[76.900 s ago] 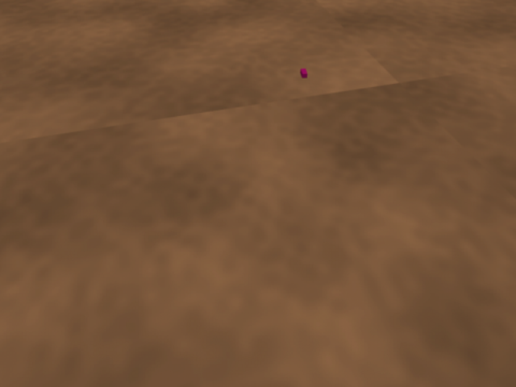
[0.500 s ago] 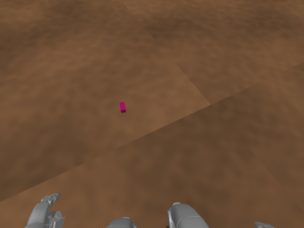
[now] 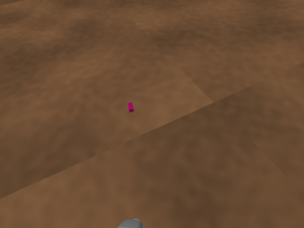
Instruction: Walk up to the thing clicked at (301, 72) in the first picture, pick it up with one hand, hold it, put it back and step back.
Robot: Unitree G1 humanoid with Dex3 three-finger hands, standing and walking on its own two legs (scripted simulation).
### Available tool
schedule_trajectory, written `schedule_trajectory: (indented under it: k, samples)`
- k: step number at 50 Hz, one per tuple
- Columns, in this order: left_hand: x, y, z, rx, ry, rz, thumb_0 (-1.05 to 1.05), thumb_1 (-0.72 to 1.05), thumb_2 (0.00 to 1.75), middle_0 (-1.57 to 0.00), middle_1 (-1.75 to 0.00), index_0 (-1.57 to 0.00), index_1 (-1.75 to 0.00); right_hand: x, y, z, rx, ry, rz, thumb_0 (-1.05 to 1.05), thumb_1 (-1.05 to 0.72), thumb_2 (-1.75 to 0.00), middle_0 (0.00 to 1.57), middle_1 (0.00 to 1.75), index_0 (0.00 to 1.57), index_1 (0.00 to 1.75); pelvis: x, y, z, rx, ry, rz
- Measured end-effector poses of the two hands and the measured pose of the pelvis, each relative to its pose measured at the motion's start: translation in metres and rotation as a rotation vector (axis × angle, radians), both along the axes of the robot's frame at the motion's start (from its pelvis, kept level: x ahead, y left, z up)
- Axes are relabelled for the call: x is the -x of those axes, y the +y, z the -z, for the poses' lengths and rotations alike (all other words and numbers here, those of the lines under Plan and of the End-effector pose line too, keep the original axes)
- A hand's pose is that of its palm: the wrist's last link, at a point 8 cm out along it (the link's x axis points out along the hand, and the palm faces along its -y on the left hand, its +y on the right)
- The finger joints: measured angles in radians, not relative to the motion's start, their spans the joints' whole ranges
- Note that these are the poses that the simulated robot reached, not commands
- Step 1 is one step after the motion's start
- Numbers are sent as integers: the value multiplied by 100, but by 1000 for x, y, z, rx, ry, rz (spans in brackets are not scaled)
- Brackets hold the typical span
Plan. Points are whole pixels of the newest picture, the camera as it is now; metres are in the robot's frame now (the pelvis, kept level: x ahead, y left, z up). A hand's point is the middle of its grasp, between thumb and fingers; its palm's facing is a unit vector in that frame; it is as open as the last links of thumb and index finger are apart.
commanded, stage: step back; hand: left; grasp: from above
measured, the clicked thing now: (130, 107) +1.11 +0.27 -0.74
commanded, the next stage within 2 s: stand in 0.92 s
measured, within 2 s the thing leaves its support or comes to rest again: neither
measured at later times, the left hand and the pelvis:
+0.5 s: hand out of the picture +0.05 +0.26 -0.13, palm faces +0.08 -0.92 -0.38, open 7.4 cm; pelvis +0.01 -0.01 +0.01, yaw +3 degrees
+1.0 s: hand out of the picture +0.12 +0.27 -0.13, palm faces +0.06 -0.94 -0.35, open 7.4 cm; pelvis +0.04 +0.01 +0.02, yaw +2 degrees
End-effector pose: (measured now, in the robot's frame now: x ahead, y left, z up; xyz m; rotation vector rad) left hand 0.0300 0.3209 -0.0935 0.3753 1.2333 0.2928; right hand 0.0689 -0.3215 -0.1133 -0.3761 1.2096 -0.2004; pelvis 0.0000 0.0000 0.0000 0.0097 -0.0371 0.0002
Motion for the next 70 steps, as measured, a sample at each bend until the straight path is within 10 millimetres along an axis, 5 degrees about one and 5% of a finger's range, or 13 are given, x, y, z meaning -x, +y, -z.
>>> schedule_trajectory:
  k: [7, 14, 25, 35, 49, 56, 70]
  samples:
    - [11, 15, 5, 14, -10, -30, 1, 90, 90, -20, -30, -20, -30, 32, 23, 0, -36, 32, 6, 0, -91, -90, 20, 30, 21, 30, 12, 7, -2, -22, -13, -23]
    - [-4, 0, 0, 32, -42, 0, 1, 91, 90, -20, -30, -20, -30, 30, 17, -4, -59, -11, 14, 0, -90, -90, 20, 30, 21, 30, 12, -7, -7, -4, -9, -14]
    - [-12, -20, -2, 56, -85, -36, 0, 90, 90, -20, -30, -20, -30, -16, 3, -8, -27, -15, -41, 0, -91, -90, 20, 30, 21, 30, -7, -9, -10, 14, -9, -55]
    - [-38, 0, 17, 88, -27, -64, 1, 91, 90, -20, -30, -20, -30, -56, 35, -13, -27, -33, -51, 0, -91, -90, 20, 30, 21, 30, -29, 9, -8, 12, 0, -49]
    - [-82, -2, 3, 87, -66, -25, 0, 91, 90, -20, -30, -20, -30, -109, 58, -20, -81, -112, -54, 0, -91, -90, 20, 30, 21, 30, -41, 12, -19, 14, -1, -41]
    - [-85, -10, -1, 101, -61, 1, 0, 91, 90, -20, -30, -20, -30, -99, 53, -24, -81, -99, -37, 0, -91, -90, 20, 30, 21, 30, -39, 12, -24, 10, -9, -37]
    - [-59, -16, 1, 110, -6, 7, 0, 91, 90, -20, -30, -20, -30, -45, 35, -21, -62, 5, 13, 0, -91, -90, 20, 30, 21, 30, -28, 7, -27, 10, -10, -34]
